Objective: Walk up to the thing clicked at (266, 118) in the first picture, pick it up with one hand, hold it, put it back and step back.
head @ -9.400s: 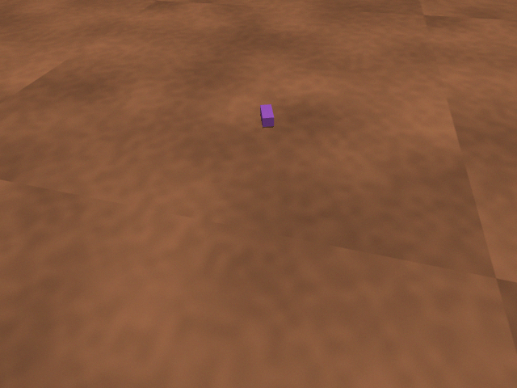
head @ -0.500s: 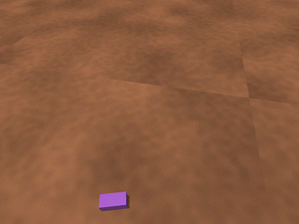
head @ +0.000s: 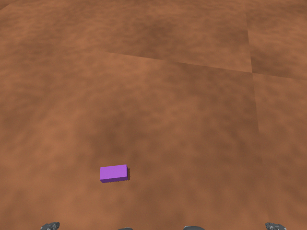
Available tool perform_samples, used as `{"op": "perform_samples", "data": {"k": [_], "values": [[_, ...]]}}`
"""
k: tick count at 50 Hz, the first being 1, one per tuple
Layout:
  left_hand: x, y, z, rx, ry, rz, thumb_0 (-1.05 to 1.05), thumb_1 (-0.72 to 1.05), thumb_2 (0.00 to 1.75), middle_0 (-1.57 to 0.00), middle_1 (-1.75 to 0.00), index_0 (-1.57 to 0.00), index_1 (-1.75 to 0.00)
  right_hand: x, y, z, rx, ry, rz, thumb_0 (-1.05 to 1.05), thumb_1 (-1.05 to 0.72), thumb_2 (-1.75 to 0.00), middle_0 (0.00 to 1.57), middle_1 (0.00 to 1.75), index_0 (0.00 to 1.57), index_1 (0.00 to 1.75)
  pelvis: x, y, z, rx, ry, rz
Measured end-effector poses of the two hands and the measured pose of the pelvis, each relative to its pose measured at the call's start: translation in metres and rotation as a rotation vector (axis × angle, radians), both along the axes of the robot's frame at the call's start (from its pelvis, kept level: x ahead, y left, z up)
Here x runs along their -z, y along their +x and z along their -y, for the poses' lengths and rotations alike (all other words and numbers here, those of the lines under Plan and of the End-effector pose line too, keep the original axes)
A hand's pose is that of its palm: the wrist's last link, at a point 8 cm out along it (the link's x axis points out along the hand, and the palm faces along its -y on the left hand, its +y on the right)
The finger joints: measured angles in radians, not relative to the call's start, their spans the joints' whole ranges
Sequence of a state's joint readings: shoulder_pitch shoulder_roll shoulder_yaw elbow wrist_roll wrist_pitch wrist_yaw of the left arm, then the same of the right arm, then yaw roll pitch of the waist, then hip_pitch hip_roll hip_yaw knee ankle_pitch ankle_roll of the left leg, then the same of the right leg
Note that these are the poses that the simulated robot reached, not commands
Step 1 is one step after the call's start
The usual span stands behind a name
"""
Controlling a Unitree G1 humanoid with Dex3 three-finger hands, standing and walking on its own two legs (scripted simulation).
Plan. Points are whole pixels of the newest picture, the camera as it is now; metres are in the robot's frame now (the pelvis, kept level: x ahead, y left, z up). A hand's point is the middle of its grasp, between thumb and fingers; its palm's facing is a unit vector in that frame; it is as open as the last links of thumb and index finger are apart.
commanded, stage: walk up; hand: left
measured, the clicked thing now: (114, 173) +0.50 +0.29 -0.72
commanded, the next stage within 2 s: none
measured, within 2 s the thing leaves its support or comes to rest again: neither
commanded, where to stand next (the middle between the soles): +0.14 -0.01 m, yaw +4 degrees
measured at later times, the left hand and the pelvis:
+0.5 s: hand out of the picture +0.08 +0.31 -0.16, palm faces +0.06 -0.92 -0.38, open 7.3 cm; pelvis +0.01 +0.03 -0.01, yaw +3 degrees
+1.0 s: hand out of the picture -0.01 +0.29 -0.14, palm faces +0.06 -0.93 -0.37, open 7.3 cm; pelvis +0.01 +0.02 +0.01, yaw +3 degrees
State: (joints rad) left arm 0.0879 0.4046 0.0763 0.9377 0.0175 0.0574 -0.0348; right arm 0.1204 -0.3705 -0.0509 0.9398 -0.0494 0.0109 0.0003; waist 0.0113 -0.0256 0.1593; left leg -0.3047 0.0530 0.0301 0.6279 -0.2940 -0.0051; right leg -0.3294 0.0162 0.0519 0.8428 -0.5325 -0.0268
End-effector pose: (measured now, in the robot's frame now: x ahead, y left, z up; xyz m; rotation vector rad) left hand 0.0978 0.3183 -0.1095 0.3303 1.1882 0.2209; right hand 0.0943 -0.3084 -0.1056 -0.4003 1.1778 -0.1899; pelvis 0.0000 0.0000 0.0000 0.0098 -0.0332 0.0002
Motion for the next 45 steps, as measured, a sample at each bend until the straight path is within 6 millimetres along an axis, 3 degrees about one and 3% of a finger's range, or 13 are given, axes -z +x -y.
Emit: {"op": "perform_samples", "data": {"k": [4, 8, 12, 16, 20, 25, 28, 31, 35, 40, 45], "values": [[0.0, -0.041, 0.011, -0.003, 0.016, -0.021, 0.0, 0.91, 0.9, -0.21, -0.3, -0.21, -0.3, 0.006, -0.01, 0.018, 0.01, 0.005, 0.019, 0.01, -0.9, -0.9, 0.2, 0.3, 0.21, 0.3, 0.006, 0.001, 0.009, 0.004, -0.035, 0.032], [-0.013, -0.082, 0.013, -0.056, 0.018, -0.068, 0.0, 0.91, 0.9, -0.21, -0.3, -0.21, -0.3, -0.002, -0.011, 0.02, 0.014, 0.028, 0.003, 0.01, -0.9, -0.9, 0.2, 0.3, 0.21, 0.3, -0.006, 0.011, 0.007, 0.001, -0.034, 0.044], [-0.023, -0.103, 0.002, -0.093, 0.053, -0.108, 0.0, 0.9, 0.9, -0.21, -0.3, -0.21, -0.3, -0.005, -0.006, 0.018, 0.006, 0.033, -0.02, 0.01, -0.9, -0.9, 0.2, 0.3, 0.21, 0.29, -0.01, 0.022, 0.0, -0.015, -0.033, 0.05], [-0.019, -0.095, -0.015, -0.113, 0.074, -0.112, 0.0, 0.9, 0.9, -0.21, -0.3, -0.21, -0.3, 0.001, 0.003, 0.003, 0.0, 0.03, -0.051, 0.01, -0.9, -0.9, 0.2, 0.3, 0.2, 0.29, -0.005, 0.028, -0.01, -0.038, -0.033, 0.051], [0.003, -0.067, -0.032, -0.112, 0.063, -0.081, 0.0, 0.9, 0.9, -0.21, -0.3, -0.21, -0.3, 0.011, 0.02, -0.02, -0.021, 0.017, -0.04, 0.01, -0.9, -0.9, 0.2, 0.3, 0.2, 0.29, 0.009, 0.029, -0.024, -0.054, -0.016, 0.051], [0.012, -0.029, -0.03, -0.073, 0.02, -0.012, 0.0, 0.91, 0.9, -0.21, -0.3, -0.2, -0.3, 0.004, 0.037, -0.048, -0.048, 0.041, 0.045, 0.01, -0.9, -0.9, 0.2, 0.3, 0.21, 0.29, 0.007, 0.014, -0.028, -0.045, -0.024, 0.045], [0.013, -0.02, -0.025, -0.037, 0.0, 0.018, 0.0, 0.91, 0.9, -0.21, -0.3, -0.2, -0.3, -0.002, 0.045, -0.053, -0.056, 0.047, 0.102, 0.01, -0.9, -0.9, 0.2, 0.3, 0.21, 0.3, 0.006, 0.007, -0.028, -0.022, -0.026, 0.035], [0.013, -0.026, -0.019, -0.013, -0.006, 0.01, 0.0, 0.91, 0.9, -0.21, -0.3, -0.21, -0.3, -0.007, 0.049, -0.048, -0.06, 0.05, 0.153, 0.01, -0.9, -0.9, 0.2, 0.3, 0.21, 0.3, 0.008, 0.0, -0.025, -0.002, -0.024, 0.023], [0.01, -0.052, -0.011, -0.021, 0.01, -0.03, 0.0, 0.91, 0.9, -0.21, -0.3, -0.21, -0.3, -0.006, 0.042, -0.028, -0.046, 0.038, 0.182, 0.01, -0.9, -0.9, 0.21, 0.3, 0.21, 0.3, 0.01, -0.009, -0.014, 0.008, -0.034, 0.017], [-0.003, -0.095, -0.003, -0.076, 0.018, -0.081, 0.0, 0.91, 0.9, -0.21, -0.3, -0.21, -0.3, -0.008, 0.011, -0.003, -0.008, -0.001, 0.093, 0.01, -0.9, -0.9, 0.2, 0.3, 0.21, 0.3, 0.0, -0.011, -0.005, -0.001, 0.005, 0.01], [-0.012, -0.111, -0.002, -0.092, 0.006, -0.081, 0.0, 0.91, 0.9, -0.21, -0.3, -0.21, -0.3, -0.011, -0.018, 0.007, -0.02, -0.002, -0.014, 0.01, -0.9, -0.9, 0.2, 0.3, 0.21, 0.29, -0.007, 0.0, -0.007, -0.029, 0.0, -0.002]]}}
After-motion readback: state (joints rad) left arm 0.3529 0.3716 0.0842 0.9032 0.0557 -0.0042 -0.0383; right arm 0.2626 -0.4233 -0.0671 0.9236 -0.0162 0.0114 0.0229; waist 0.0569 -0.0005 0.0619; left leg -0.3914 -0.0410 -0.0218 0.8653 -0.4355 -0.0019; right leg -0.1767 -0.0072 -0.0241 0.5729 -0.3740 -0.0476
